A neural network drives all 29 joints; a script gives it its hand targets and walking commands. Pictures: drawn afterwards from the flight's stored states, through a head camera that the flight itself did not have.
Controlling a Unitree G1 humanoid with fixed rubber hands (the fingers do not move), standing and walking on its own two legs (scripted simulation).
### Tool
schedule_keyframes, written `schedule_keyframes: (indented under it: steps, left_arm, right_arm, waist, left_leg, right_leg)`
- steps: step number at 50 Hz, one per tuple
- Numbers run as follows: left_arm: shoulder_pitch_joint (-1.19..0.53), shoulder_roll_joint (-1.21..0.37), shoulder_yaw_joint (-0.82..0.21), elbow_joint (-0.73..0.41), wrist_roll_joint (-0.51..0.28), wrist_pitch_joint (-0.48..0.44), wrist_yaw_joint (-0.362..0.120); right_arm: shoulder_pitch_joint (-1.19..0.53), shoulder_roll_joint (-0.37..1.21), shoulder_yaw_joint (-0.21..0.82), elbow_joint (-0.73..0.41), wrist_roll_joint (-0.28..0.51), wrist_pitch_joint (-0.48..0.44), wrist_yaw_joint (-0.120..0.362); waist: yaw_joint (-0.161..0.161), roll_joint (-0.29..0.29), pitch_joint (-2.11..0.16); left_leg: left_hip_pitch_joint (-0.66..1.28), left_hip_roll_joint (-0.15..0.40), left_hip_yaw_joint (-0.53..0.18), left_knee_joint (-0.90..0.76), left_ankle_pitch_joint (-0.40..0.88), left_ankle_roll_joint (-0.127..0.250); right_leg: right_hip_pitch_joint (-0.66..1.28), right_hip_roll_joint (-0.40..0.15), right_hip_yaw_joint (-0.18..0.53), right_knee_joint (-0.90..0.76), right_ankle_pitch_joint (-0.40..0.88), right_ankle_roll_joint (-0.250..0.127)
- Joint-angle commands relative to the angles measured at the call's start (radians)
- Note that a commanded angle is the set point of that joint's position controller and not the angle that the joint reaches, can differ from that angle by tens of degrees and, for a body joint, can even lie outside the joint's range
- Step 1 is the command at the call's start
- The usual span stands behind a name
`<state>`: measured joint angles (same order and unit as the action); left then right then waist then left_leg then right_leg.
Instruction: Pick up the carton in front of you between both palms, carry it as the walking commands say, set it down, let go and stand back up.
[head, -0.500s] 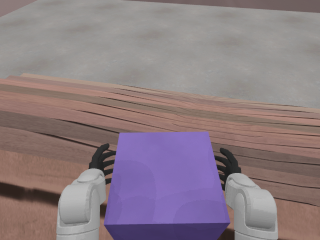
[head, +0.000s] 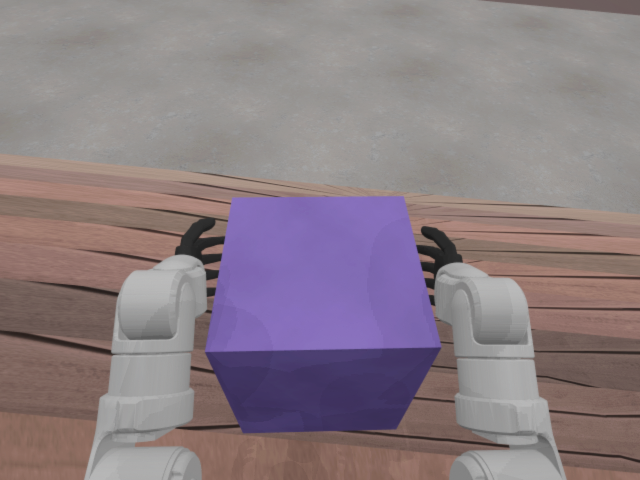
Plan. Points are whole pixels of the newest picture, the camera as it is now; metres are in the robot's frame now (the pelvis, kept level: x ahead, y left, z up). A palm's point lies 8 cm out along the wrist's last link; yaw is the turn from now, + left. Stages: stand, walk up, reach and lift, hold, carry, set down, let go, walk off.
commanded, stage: carry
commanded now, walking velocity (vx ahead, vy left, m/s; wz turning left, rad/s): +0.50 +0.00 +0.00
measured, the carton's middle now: (319, 320) +0.34 -0.01 +0.02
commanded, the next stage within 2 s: none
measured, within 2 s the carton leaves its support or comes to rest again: neither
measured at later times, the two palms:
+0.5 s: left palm (195, 131) +0.64 +0.18 +0.10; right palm (373, 127) +0.67 -0.12 +0.10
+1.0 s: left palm (223, 121) +1.00 +0.20 -0.10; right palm (338, 127) +0.98 -0.10 -0.10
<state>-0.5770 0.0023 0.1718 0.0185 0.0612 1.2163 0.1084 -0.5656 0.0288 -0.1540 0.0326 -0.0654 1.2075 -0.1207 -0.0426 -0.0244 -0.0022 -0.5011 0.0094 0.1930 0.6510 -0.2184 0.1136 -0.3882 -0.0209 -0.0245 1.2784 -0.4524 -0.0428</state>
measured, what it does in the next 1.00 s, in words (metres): goes down: right foot, then left foot 0.14 m lower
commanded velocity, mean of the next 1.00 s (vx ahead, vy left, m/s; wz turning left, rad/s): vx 0.50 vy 0.00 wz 0.00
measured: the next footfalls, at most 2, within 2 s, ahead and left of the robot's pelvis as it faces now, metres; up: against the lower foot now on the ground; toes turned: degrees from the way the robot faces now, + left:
right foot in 0.32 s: +0.31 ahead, -0.08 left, +0.00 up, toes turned -2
left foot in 0.76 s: +0.63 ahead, +0.10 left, -0.14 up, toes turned +5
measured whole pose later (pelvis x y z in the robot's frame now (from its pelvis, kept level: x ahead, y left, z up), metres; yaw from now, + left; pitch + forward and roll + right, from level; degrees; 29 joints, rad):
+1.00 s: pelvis +0.64 +0.07 -0.18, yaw +1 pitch +3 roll +0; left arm -0.59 -0.04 0.22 0.07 0.10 1.18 0.11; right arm -0.60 0.01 -0.16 0.13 -0.01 1.16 -0.14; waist -0.09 -0.02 0.05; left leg -0.43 -0.09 0.14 0.94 -0.58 0.16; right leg -0.75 -0.03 0.04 1.19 -0.19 -0.03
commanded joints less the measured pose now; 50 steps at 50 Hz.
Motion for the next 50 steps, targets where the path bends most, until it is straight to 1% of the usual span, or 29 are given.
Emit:
schedule_keyframes:
  steps: [1,8,10,13,15,16,17,18,20,21,24,27,28,30,32,34,35,36,37,38,39,40,41,42,43,44,47,48,50]
  left_arm:
    - [-0.7,-1.064,-0.652,-0.071,-0.418,-0.039,-0.2]
    - [-0.703,-1.117,-0.648,-0.047,-0.393,-0.066,-0.176]
    - [-0.715,-1.122,-0.653,-0.066,-0.39,-0.066,-0.175]
    - [-0.708,-1.103,-0.662,-0.107,-0.39,-0.051,-0.177]
    - [-0.668,-1.093,-0.671,-0.102,-0.387,-0.04,-0.189]
    - [-0.645,-1.084,-0.666,-0.092,-0.386,-0.036,-0.2]
    - [-0.615,-1.067,-0.657,-0.079,-0.386,-0.036,-0.212]
    - [-0.614,-1.055,-0.657,-0.058,-0.383,-0.036,-0.222]
    - [-0.659,-1.103,-0.693,-0.061,-0.438,-0.036,-0.244]
    - [-0.711,-1.126,-0.714,-0.091,-0.469,-0.042,-0.253]
    - [-0.82,-1.157,-0.752,-0.152,-0.535,-0.057,-0.261]
    - [-0.764,-1.138,-0.747,-0.139,-0.533,-0.061,-0.253]
    - [-0.725,-1.13,-0.737,-0.124,-0.523,-0.063,-0.251]
    - [-0.671,-1.105,-0.712,-0.074,-0.504,-0.062,-0.254]
    - [-0.63,-1.107,-0.699,-0.009,-0.493,-0.066,-0.264]
    - [-0.619,-1.115,-0.682,0.049,-0.482,-0.074,-0.275]
    - [-0.615,-1.119,-0.673,0.074,-0.476,-0.076,-0.277]
    - [-0.629,-1.119,-0.669,0.091,-0.474,-0.078,-0.28]
    - [-0.649,-1.122,-0.665,0.079,-0.471,-0.081,-0.277]
    - [-0.692,-1.11,-0.644,0.066,-0.456,-0.076,-0.269]
    - [-0.732,-1.068,-0.618,0.085,-0.427,-0.058,-0.251]
    - [-0.688,-1.027,-0.574,0.108,-0.39,-0.038,-0.229]
    - [-0.683,-0.997,-0.551,0.092,-0.369,-0.034,-0.206]
    - [-0.672,-1.003,-0.523,0.093,-0.355,-0.032,-0.191]
    - [-0.671,-1.01,-0.514,0.055,-0.343,-0.034,-0.185]
    - [-0.714,-1.02,-0.517,0.009,-0.341,-0.041,-0.18]
    - [-0.729,-1.094,-0.561,-0.034,-0.356,-0.064,-0.177]
    - [-0.72,-1.114,-0.58,-0.047,-0.356,-0.074,-0.177]
    - [-0.684,-1.132,-0.62,-0.066,-0.36,-0.094,-0.18]
  right_arm:
    - [-0.806,1.037,0.652,-0.152,0.503,-0.046,0.249]
    - [-0.814,1.074,0.625,-0.133,0.484,-0.059,0.244]
    - [-0.809,1.066,0.623,-0.15,0.471,-0.054,0.245]
    - [-0.747,1.047,0.621,-0.154,0.443,-0.04,0.246]
    - [-0.708,1.038,0.63,-0.14,0.424,-0.032,0.243]
    - [-0.716,1.031,0.641,-0.141,0.415,-0.03,0.24]
    - [-0.72,1.018,0.643,-0.14,0.407,-0.027,0.239]
    - [-0.69,1.022,0.636,-0.126,0.394,-0.018,0.237]
    - [-0.701,0.999,0.609,-0.128,0.359,-0.023,0.223]
    - [-0.72,0.997,0.607,-0.137,0.349,-0.027,0.216]
    - [-0.728,0.981,0.594,-0.172,0.329,-0.043,0.194]
    - [-0.668,0.964,0.598,-0.163,0.309,-0.048,0.181]
    - [-0.654,0.956,0.597,-0.154,0.301,-0.047,0.181]
    - [-0.63,0.939,0.59,-0.121,0.285,-0.042,0.186]
    - [-0.604,0.932,0.578,-0.074,0.277,-0.041,0.193]
    - [-0.615,0.923,0.564,-0.046,0.272,-0.043,0.201]
    - [-0.614,0.915,0.557,-0.03,0.272,-0.044,0.206]
    - [-0.616,0.912,0.547,-0.016,0.277,-0.045,0.21]
    - [-0.654,0.911,0.556,-0.033,0.296,-0.045,0.22]
    - [-0.685,0.91,0.562,-0.038,0.327,-0.042,0.229]
    - [-0.694,0.9,0.553,0.009,0.357,-0.036,0.234]
    - [-0.702,0.921,0.564,0.045,0.391,-0.035,0.238]
    - [-0.741,0.97,0.586,0.015,0.443,-0.032,0.246]
    - [-0.81,0.986,0.591,-0.019,0.479,-0.032,0.252]
    - [-0.851,1.029,0.615,-0.04,0.505,-0.042,0.256]
    - [-0.886,1.076,0.618,-0.054,0.534,-0.048,0.262]
    - [-0.927,1.154,0.647,-0.115,0.573,-0.069,0.263]
    - [-0.902,1.169,0.656,-0.113,0.569,-0.077,0.261]
    - [-0.828,1.18,0.669,-0.122,0.554,-0.096,0.257]
  waist:
    - [0.013,0.082,-0.478]
    - [-0.012,0.122,-0.479]
    - [-0.017,0.131,-0.445]
    - [-0.008,0.192,-0.445]
    - [0.08,0.18,-0.519]
    - [0.16,0.115,-0.529]
    - [0.2,-0.065,-0.541]
    - [0.137,-0.366,-0.578]
    - [0.163,-0.164,-0.531]
    - [0.153,-0.051,-0.475]
    - [0.13,0.032,-0.419]
    - [0.138,-0.062,-0.455]
    - [0.164,-0.066,-0.447]
    - [0.214,-0.035,-0.397]
    - [0.198,0.001,-0.316]
    - [0.126,-0.113,-0.274]
    - [0.086,-0.106,-0.27]
    - [-0.031,-0.12,-0.405]
    - [-0.134,-0.059,-0.43]
    - [-0.188,0.146,-0.34]
    - [-0.08,0.328,-0.304]
    - [-0.027,0.299,-0.371]
    - [0.002,0.142,-0.326]
    - [0.014,0.07,-0.381]
    - [0.006,0.151,-0.451]
    - [0.018,0.032,-0.403]
    - [-0.008,0.074,-0.38]
    - [0.003,0.104,-0.427]
    - [-0.056,0.062,-0.455]
  left_leg:
    - [0.561,0.291,-0.442,-0.247,0.254,0.098]
    - [0.654,0.237,-0.279,-0.177,0.56,0.102]
    - [0.585,0.156,-0.182,-0.184,0.635,0.067]
    - [0.563,0.138,-0.103,-0.143,0.767,0.049]
    - [0.507,0.14,-0.05,0.098,0.972,0.01]
    - [0.386,0.123,-0.043,0.293,0.877,-0.015]
    - [0.147,0.038,-0.063,0.513,0.48,-0.042]
    - [-0.192,-0.122,-0.12,0.769,-0.293,-0.103]
    - [-0.445,-0.039,-0.264,0.815,-0.336,-0.075]
    - [-0.449,-0.002,-0.269,0.73,-0.301,-0.063]
    - [-0.3,0.012,-0.239,0.411,-0.25,-0.082]
    - [-0.258,0.006,-0.173,0.432,0.018,-0.072]
    - [-0.4,0.032,-0.218,0.371,0.162,-0.072]
    - [-0.422,-0.004,-0.134,0.163,0.335,-0.086]
    - [-0.052,-0.043,-0.07,-0.158,0.631,-0.097]
    - [0.203,-0.022,-0.069,-0.16,0.753,-0.078]
    - [0.268,-0.008,-0.067,-0.188,0.757,-0.07]
    - [0.52,-0.041,-0.014,-0.012,0.788,-0.053]
    - [0.63,-0.012,-0.046,-0.078,0.643,-0.036]
    - [0.649,0.056,-0.132,-0.194,0.521,0.001]
    - [0.801,0.181,-0.298,0.047,0.942,0.002]
    - [0.775,0.27,-0.542,-0.03,0.717,0.083]
    - [0.622,0.26,-0.532,-0.036,0.661,0.071]
    - [0.634,0.266,-0.544,0.012,0.537,0.073]
    - [0.594,0.332,-0.725,-0.011,0.302,0.142]
    - [0.42,0.319,-0.698,-0.052,0.228,0.168]
    - [0.298,0.276,-0.619,-0.055,0.324,0.181]
    - [0.379,0.268,-0.568,0.029,0.472,0.155]
    - [0.536,0.111,-0.43,0.209,0.381,0.066]
  right_leg:
    - [-0.292,-0.051,0.057,0.069,0.09,-0.024]
    - [-0.404,-0.028,-0.02,-0.214,0.155,-0.007]
    - [-0.28,0.021,-0.071,-0.477,0.31,-0.008]
    - [-0.109,0.079,-0.146,-0.612,0.337,-0.021]
    - [0.091,0.102,-0.157,-0.592,0.459,-0.061]
    - [0.271,0.078,-0.131,-0.706,0.498,-0.068]
    - [0.493,-0.049,0.041,-0.694,0.826,-0.09]
    - [0.724,-0.237,0.41,-0.729,1.035,-0.247]
    - [0.759,-0.282,0.471,-0.697,0.749,-0.321]
    - [0.665,-0.272,0.43,-0.692,0.699,-0.293]
    - [0.455,-0.235,0.349,-0.745,0.567,-0.242]
    - [0.47,-0.216,0.246,-0.658,0.761,-0.204]
    - [0.607,-0.176,0.251,-0.586,0.717,-0.174]
    - [0.613,-0.096,0.191,-0.521,0.647,-0.155]
    - [0.285,-0.015,0.068,-0.519,0.318,-0.119]
    - [0.097,-0.039,0.032,-0.468,0.216,-0.095]
    - [0.088,-0.04,0.015,-0.392,0.236,-0.078]
    - [0.035,-0.074,-0.051,-0.187,0.473,-0.04]
    - [-0.007,-0.075,-0.072,0.072,0.65,-0.009]
    - [-0.138,0.036,-0.082,0.409,0.171,0.02]
    - [-0.428,0.103,0.035,0.576,-0.249,0.031]
    - [-0.469,0.085,0.095,0.491,-0.154,0.024]
    - [-0.408,0.033,0.118,0.402,-0.139,0.028]
    - [-0.479,-0.002,0.162,0.259,-0.009,0.022]
    - [-0.509,-0.023,0.14,0.262,0.007,0.029]
    - [-0.437,-0.03,0.155,0.102,0.084,0.04]
    - [-0.338,-0.018,0.074,-0.061,0.075,0.041]
    - [-0.373,-0.024,0.055,0.049,0.247,0.019]
    - [-0.493,-0.006,0.045,-0.213,0.525,-0.012]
